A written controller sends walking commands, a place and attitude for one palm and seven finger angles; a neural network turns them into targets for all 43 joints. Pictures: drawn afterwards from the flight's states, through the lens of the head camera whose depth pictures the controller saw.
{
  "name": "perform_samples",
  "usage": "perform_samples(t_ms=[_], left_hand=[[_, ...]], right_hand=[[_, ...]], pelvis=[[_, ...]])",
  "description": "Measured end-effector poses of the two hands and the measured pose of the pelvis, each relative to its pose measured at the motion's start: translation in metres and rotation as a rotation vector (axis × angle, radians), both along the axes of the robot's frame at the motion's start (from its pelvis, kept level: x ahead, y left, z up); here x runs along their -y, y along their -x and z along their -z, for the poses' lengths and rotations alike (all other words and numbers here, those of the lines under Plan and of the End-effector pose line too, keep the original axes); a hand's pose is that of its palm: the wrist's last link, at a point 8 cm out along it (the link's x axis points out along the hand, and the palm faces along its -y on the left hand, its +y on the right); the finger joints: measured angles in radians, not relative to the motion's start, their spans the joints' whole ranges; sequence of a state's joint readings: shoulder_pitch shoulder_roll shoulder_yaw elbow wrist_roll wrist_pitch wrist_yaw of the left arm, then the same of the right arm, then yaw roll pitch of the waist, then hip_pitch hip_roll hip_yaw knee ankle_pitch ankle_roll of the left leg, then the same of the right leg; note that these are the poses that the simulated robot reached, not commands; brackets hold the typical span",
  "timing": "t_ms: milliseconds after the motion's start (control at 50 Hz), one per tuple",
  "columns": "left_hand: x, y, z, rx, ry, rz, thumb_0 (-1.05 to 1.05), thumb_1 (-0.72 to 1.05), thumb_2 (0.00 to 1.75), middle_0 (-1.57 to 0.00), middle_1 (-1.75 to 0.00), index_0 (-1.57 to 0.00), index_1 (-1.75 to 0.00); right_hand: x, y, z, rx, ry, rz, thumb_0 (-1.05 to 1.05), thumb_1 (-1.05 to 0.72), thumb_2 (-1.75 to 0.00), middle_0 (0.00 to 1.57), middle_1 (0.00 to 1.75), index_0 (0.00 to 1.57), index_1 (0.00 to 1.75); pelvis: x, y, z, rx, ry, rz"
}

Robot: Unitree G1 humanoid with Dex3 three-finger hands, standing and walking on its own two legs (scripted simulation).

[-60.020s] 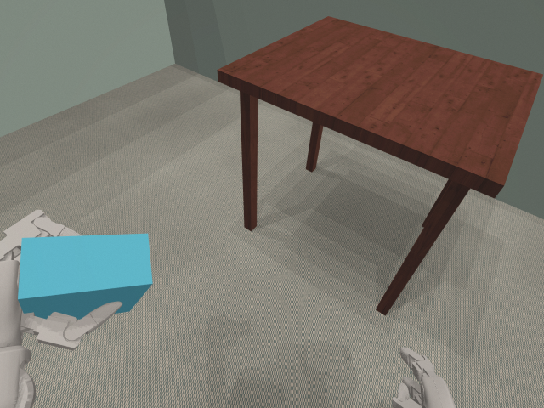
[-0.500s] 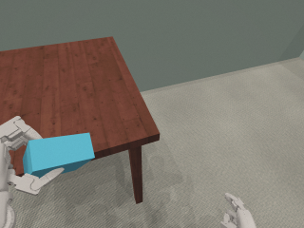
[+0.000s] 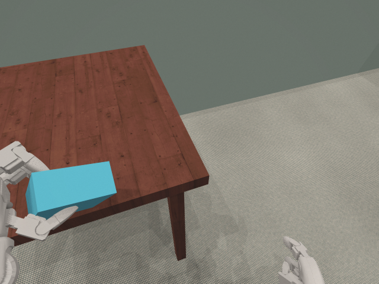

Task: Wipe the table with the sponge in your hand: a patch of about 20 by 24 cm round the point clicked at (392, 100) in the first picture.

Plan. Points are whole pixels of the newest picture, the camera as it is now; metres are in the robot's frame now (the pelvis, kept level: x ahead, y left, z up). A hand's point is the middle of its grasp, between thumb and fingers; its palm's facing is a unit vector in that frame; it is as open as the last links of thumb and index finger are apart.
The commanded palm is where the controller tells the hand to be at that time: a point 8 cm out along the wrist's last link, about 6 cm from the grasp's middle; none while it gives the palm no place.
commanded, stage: shuffle to correct the standing spot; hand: left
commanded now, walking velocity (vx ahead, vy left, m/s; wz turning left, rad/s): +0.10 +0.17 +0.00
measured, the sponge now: (78, 191) +0.24 +0.21 +0.12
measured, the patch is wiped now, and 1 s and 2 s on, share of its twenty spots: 0.95 0.95 0.95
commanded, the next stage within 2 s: come to a stop and stand still in 0.50 s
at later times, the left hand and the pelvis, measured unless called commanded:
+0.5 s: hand (39, 157) +0.27 +0.28 +0.17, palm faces +0.37 -0.81 -0.45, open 9.3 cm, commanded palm +0.23 +0.31 +0.19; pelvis +0.05 +0.04 +0.01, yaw -3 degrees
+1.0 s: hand out of the picture +0.28 +0.35 +0.20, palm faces +0.35 -0.84 -0.41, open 9.2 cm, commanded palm +0.24 +0.40 +0.19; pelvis +0.06 +0.13 +0.01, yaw -4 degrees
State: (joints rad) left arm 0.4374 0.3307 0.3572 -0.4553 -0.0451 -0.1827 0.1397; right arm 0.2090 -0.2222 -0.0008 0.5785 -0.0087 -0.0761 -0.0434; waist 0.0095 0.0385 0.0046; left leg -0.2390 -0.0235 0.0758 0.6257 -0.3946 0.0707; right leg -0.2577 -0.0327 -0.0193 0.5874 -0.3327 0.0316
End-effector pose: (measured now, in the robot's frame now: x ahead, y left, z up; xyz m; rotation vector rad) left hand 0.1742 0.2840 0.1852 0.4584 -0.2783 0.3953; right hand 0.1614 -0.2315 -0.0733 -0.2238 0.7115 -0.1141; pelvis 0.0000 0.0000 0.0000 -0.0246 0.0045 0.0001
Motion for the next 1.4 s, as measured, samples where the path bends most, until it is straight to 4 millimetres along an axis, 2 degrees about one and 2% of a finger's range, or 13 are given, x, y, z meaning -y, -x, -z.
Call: perform_samples(t_ms=[120, 220, 300, 440, 520, 660, 720, 820, 920, 1020, 1200, 1300, 1400], left_hand=[[0.001, -0.024, 0.004, 0.016, 0.009, 0.063, -0.01, -0.52, 1.04, -0.84, -1.47, -0.89, -1.5], [0.004, -0.041, -0.008, -0.006, -0.061, 0.098, -0.01, -0.52, 1.04, -0.84, -1.47, -0.89, -1.5], [0.007, -0.053, -0.018, 0.015, -0.095, 0.103, -0.01, -0.52, 1.04, -0.84, -1.47, -0.89, -1.5], [-0.019, -0.052, -0.01, -0.055, -0.071, 0.032, -0.01, -0.52, 1.04, -0.84, -1.47, -0.89, -1.5], [-0.034, -0.064, -0.006, -0.076, -0.044, 0.03, -0.01, -0.52, 1.04, -0.84, -1.47, -0.89, -1.5], [-0.071, -0.094, -0.011, 0.01, -0.054, 0.142, -0.01, -0.52, 1.04, -0.84, -1.47, -0.89, -1.5], [-0.091, -0.098, -0.012, 0.042, -0.082, 0.16, -0.01, -0.52, 1.04, -0.84, -1.47, -0.89, -1.5], [-0.112, -0.09, -0.017, 0.043, -0.052, 0.117, -0.01, -0.52, 1.04, -0.84, -1.47, -0.89, -1.5], [-0.109, -0.074, -0.031, 0.048, -0.048, 0.123, -0.01, -0.52, 1.04, -0.84, -1.47, -0.89, -1.5], [-0.114, -0.069, -0.03, -0.02, -0.036, 0.085, -0.01, -0.52, 1.04, -0.84, -1.47, -0.89, -1.5], [-0.121, -0.09, 0.003, -0.068, 0.123, 0.054, -0.01, -0.52, 1.04, -0.84, -1.47, -0.89, -1.5], [-0.113, -0.1, -0.005, -0.052, 0.09, 0.105, -0.01, -0.52, 1.04, -0.84, -1.47, -0.89, -1.5], [-0.118, -0.102, -0.018, -0.052, 0.004, 0.112, -0.01, -0.52, 1.04, -0.84, -1.47, -0.89, -1.5]], right_hand=[[-0.002, -0.019, 0.001, -0.006, 0.011, 0.021, 0.02, -0.9, -0.9, 0.2, 0.3, 0.2, 0.3], [-0.007, -0.026, -0.002, 0.027, -0.02, 0.045, 0.02, -0.9, -0.9, 0.2, 0.3, 0.2, 0.3], [-0.008, -0.03, 0.011, -0.001, -0.04, 0.04, 0.02, -0.9, -0.9, 0.2, 0.3, 0.2, 0.3], [-0.011, -0.032, 0.011, -0.095, -0.037, 0.057, 0.02, -0.9, -0.9, 0.2, 0.3, 0.2, 0.3], [-0.022, -0.035, 0.006, -0.096, -0.01, 0.08, 0.02, -0.9, -0.9, 0.2, 0.3, 0.2, 0.3], [-0.063, -0.057, -0.002, 0.005, 0.042, 0.152, 0.02, -0.9, -0.9, 0.2, 0.3, 0.2, 0.3], [-0.093, -0.062, -0.006, 0.025, 0.008, 0.164, 0.02, -0.91, -0.9, 0.2, 0.29, 0.2, 0.3], [-0.141, -0.062, -0.014, 0.024, -0.05, 0.066, 0.02, -0.9, -0.9, 0.2, 0.3, 0.2, 0.3], [-0.165, -0.065, -0.012, 0.043, -0.102, -0.01, 0.02, -0.9, -0.9, 0.2, 0.3, 0.2, 0.3], [-0.162, -0.062, -0.009, 0.034, -0.121, 0.011, 0.02, -0.9, -0.9, 0.21, 0.3, 0.21, 0.3], [-0.124, -0.049, -0.018, 0.017, -0.007, 0.111, 0.02, -0.9, -0.9, 0.2, 0.3, 0.2, 0.3], [-0.111, -0.046, -0.027, 0.025, 0.037, 0.148, 0.02, -0.9, -0.9, 0.2, 0.3, 0.2, 0.3], [-0.113, -0.051, -0.022, 0.006, 0.028, 0.161, 0.02, -0.9, -0.9, 0.2, 0.3, 0.2, 0.3]], pelvis=[[-0.008, -0.013, 0.007, 0.003, -0.015, 0.016], [-0.012, -0.028, 0.005, 0.013, -0.028, 0.05], [-0.012, -0.039, 0.007, 0.023, -0.002, 0.006], [-0.028, -0.05, -0.005, 0.042, -0.035, 0.051], [-0.046, -0.055, -0.011, 0.06, -0.059, 0.057], [-0.102, -0.067, 0.004, 0.061, -0.035, 0.061], [-0.113, -0.063, 0.005, 0.064, -0.059, 0.074], [-0.12, -0.061, -0.006, 0.038, -0.046, 0.076], [-0.128, -0.06, -0.009, 0.029, -0.029, 0.077], [-0.131, -0.062, -0.014, 0.032, -0.007, 0.079], [-0.134, -0.071, -0.015, 0.054, 0.002, 0.08], [-0.137, -0.075, -0.017, 0.043, -0.001, 0.076], [-0.14, -0.081, -0.018, 0.029, -0.002, 0.078]])
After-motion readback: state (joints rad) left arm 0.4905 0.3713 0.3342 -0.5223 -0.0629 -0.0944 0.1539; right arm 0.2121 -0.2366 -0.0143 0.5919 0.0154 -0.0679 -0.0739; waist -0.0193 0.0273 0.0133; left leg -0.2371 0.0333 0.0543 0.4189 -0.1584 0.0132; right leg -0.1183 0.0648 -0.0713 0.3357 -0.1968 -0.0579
